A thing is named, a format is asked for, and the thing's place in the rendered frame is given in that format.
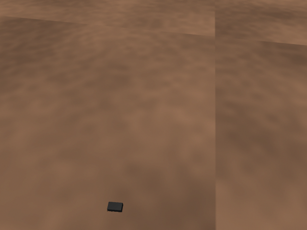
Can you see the small box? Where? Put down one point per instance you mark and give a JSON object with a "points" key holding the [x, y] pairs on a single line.
{"points": [[115, 206]]}

